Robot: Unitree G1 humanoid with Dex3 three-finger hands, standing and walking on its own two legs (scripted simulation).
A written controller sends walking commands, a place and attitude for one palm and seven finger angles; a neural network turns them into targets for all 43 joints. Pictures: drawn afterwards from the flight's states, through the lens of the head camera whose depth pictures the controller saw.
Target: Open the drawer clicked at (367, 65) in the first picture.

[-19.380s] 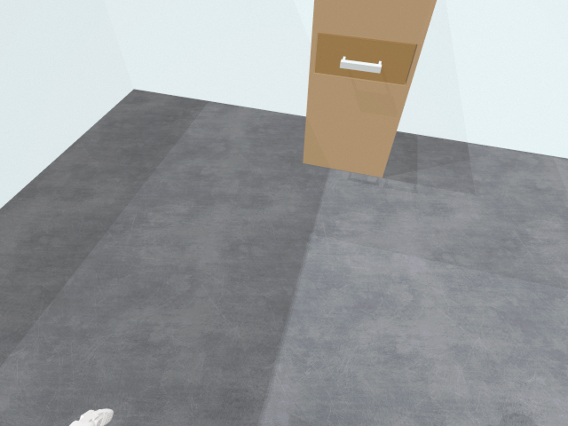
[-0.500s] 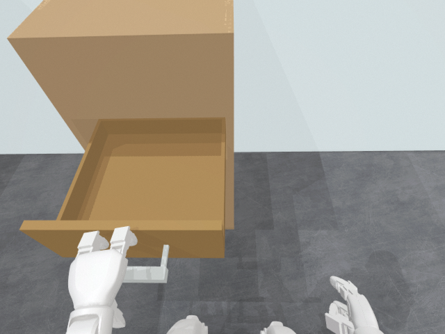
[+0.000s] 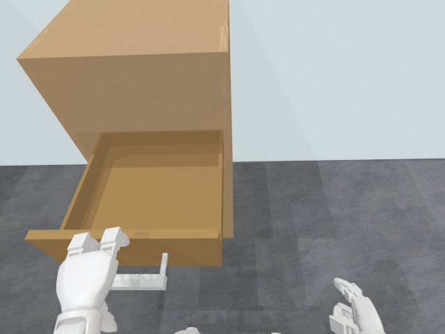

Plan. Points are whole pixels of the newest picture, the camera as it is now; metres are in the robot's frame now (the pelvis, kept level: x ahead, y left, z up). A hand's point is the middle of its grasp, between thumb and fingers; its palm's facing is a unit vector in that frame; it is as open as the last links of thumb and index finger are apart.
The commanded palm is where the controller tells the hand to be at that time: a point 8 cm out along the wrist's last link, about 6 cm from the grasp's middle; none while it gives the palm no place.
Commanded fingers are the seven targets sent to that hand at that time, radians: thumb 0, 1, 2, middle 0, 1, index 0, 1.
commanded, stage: lift the hand off the handle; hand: left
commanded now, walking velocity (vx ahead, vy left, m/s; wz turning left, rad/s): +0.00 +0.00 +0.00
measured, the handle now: (128, 270) +0.26 +0.23 -0.11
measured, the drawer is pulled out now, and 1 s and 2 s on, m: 0.30 0.30 0.30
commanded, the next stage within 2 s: draw the hand back to the body in 0.84 s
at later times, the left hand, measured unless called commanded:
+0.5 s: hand (99, 270) +0.22 +0.23 +0.02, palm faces +0.02 -0.10 -0.99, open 13.9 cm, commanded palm +0.19 +0.23 +0.08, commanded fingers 0.00 -0.50 0.30 -0.30 -1.20 -0.30 -1.20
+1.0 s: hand (92, 270) +0.21 +0.23 +0.04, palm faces -0.01 -0.12 -0.99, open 13.9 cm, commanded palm +0.19 +0.23 +0.10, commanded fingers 0.00 -0.50 0.30 -0.30 -1.20 -0.30 -1.20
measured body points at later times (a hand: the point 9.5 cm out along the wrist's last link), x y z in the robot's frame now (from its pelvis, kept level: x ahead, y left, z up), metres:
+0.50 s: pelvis +0.01 +0.00 +0.02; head +0.03 -0.03 +0.46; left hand +0.21 +0.23 +0.07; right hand +0.20 -0.23 -0.09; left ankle +0.00 +0.12 -0.68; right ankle +0.00 -0.10 -0.68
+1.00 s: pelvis +0.01 +0.00 +0.03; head +0.04 -0.03 +0.47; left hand +0.21 +0.24 +0.09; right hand +0.22 -0.22 -0.07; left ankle +0.00 +0.12 -0.68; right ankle +0.00 -0.10 -0.68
